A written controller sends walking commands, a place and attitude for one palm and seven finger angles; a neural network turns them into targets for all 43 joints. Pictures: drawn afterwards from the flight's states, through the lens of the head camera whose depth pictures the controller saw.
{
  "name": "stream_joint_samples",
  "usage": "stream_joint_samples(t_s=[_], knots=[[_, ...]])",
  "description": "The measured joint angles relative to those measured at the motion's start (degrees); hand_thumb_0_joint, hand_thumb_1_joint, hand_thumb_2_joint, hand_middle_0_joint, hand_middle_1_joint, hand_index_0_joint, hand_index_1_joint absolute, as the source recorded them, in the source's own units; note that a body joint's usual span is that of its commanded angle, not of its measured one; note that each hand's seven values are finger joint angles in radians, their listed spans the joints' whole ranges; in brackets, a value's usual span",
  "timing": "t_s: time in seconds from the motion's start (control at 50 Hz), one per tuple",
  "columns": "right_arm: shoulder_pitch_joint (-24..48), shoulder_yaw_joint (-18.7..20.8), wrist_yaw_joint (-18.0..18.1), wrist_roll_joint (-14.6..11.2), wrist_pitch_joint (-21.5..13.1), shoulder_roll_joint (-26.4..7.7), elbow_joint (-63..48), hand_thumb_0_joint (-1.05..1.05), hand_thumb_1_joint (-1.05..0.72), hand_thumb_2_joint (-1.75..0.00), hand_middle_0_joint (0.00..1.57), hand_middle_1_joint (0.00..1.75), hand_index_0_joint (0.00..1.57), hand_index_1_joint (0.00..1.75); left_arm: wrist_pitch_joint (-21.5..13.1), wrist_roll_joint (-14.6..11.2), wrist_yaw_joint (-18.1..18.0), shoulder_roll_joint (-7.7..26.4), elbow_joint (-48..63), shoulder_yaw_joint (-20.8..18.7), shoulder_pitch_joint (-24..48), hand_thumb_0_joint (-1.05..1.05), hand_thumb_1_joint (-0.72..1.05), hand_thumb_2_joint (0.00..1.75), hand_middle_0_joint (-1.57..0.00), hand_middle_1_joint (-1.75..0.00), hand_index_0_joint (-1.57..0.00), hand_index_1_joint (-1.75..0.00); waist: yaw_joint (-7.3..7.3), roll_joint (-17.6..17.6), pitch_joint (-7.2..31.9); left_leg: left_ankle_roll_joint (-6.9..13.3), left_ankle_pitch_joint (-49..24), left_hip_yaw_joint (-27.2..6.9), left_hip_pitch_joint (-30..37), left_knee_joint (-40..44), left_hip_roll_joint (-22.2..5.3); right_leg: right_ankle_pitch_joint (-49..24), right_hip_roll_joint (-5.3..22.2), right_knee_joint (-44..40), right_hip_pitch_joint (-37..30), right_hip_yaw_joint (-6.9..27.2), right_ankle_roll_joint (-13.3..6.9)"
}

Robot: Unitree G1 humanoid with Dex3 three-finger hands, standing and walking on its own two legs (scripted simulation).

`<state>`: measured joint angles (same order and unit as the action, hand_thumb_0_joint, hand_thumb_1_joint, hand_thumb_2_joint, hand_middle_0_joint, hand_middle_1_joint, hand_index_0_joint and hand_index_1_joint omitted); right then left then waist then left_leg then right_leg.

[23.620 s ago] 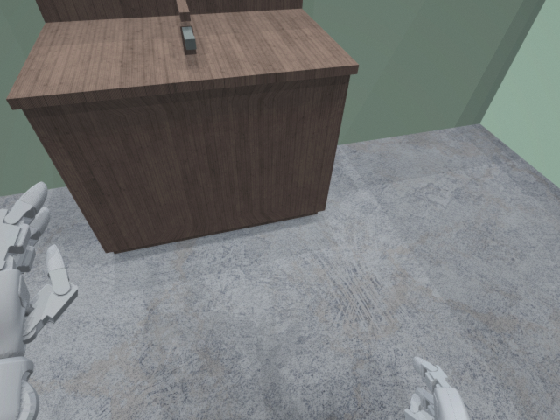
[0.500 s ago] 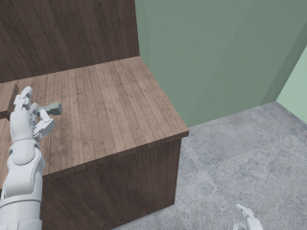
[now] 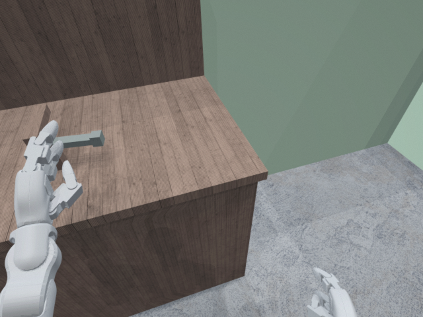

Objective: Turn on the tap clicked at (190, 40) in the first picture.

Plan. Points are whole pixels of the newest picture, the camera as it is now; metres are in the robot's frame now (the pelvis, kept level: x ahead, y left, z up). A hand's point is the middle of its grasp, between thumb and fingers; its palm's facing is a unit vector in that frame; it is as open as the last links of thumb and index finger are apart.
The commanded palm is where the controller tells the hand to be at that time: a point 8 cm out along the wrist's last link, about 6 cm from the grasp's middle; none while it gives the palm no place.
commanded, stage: draw the hand back beside the body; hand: left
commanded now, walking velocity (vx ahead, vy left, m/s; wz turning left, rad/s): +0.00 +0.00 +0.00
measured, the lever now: (97, 138) +0.47 +0.34 +0.09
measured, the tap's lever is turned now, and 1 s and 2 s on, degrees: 81 81 81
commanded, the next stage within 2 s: step back with the hand held close in 0.66 s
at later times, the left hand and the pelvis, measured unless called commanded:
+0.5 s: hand (56, 229) +0.19 +0.25 +0.16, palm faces +0.43 -0.84 -0.32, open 7.4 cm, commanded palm +0.15 +0.29 +0.17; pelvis -0.01 +0.01 +0.00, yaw +1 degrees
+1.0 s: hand (59, 221) +0.20 +0.26 +0.15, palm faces +0.40 -0.82 -0.40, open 7.4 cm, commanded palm +0.15 +0.30 +0.17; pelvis +0.00 +0.01 +0.00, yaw +1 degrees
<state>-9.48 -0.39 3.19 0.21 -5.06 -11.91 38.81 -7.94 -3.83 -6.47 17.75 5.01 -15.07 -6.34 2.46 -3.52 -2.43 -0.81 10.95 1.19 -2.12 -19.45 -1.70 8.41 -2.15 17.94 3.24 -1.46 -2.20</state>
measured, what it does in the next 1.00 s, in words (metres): stands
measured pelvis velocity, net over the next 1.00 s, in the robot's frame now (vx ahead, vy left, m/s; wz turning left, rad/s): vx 0.00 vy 0.01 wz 0.01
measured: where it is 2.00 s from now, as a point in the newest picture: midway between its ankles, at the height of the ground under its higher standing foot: outside the picture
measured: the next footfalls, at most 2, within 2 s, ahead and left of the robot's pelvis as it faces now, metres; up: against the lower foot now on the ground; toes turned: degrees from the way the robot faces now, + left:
right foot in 1.56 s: -0.01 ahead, -0.08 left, +0.00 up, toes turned +7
left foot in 1.82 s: -0.06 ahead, +0.14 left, +0.00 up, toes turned +4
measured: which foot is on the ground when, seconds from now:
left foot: down 0.00-1.00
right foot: down 0.00-1.00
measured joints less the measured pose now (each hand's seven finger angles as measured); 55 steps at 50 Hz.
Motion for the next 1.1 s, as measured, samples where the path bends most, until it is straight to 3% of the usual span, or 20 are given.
stream_joint_samples(t_s=[0.12,0.44,0.6,0.8,0.92,1.1], knots=[[-0.8,0.4,0.0,0.2,-0.6,-0.7,0.9,0.01,-0.91,-0.90,0.20,0.30,0.21,0.30,-0.7,0.2,-0.4,-0.6,3.6,0.5,-3.8,0.02,0.89,0.90,-0.20,-0.26,-0.20,-0.26,0.68,-0.2,-0.7,0.2,-0.5,-0.5,0.2,0.1,0.4,-0.4,0.4,-0.3,-0.5,-0.4,0.2],[-0.9,0.9,-0.4,1.0,-2.9,-0.3,0.1,0.01,-0.91,-0.90,0.20,0.30,0.20,0.30,-1.6,0.9,-0.4,-0.7,14.9,0.9,-16.7,0.02,0.89,0.90,-0.21,-0.29,-0.21,-0.30,0.79,0.1,-1.0,0.5,0.0,-0.6,0.4,-0.9,0.6,-0.2,0.6,0.0,-1.1,-0.6,0.5],[-0.4,0.5,-0.1,1.0,-3.4,-0.1,0.6,0.01,-0.91,-0.90,0.20,0.30,0.20,0.30,-1.0,1.1,-0.9,-0.9,14.2,0.7,-15.2,0.02,0.89,0.90,-0.21,-0.30,-0.21,-0.30,1.52,0.1,-1.3,0.6,0.2,-1.2,0.2,-1.3,0.9,0.3,0.9,0.5,-1.1,-1.1,0.6],[-0.3,0.0,-0.4,1.2,-3.6,0.4,0.4,0.01,-0.91,-0.90,0.20,0.30,0.21,0.30,-0.4,0.9,-0.5,-0.6,14.7,0.8,-15.2,0.02,0.89,0.90,-0.21,-0.30,-0.21,-0.30,1.09,0.4,-1.3,0.5,0.4,-0.9,0.6,-0.9,0.7,0.6,0.8,0.5,-1.2,-0.9,0.5],[-0.4,0.2,0.1,0.4,0.2,-0.8,-3.4,0.01,-0.90,-0.90,0.20,0.30,0.21,0.30,-0.7,1.5,-0.5,0.4,15.5,-2.3,-17.5,0.02,0.89,0.90,-0.21,-0.30,-0.21,-0.30,-0.75,-0.2,1.3,0.6,1.7,-1.1,-6.3,-4.7,0.3,0.5,0.4,1.9,4.7,-1.0,0.8],[-0.1,2.1,1.6,0.1,3.7,-2.4,-6.2,0.01,-0.91,-0.90,0.20,0.30,0.20,0.30,1.0,1.8,-1.0,1.8,19.5,-2.0,-20.4,0.02,0.89,0.90,-0.21,-0.30,-0.21,-0.30,-1.44,-0.1,1.1,1.5,1.3,0.3,-11.1,-6.8,1.7,1.4,1.9,6.9,11.1,0.2,1.8]])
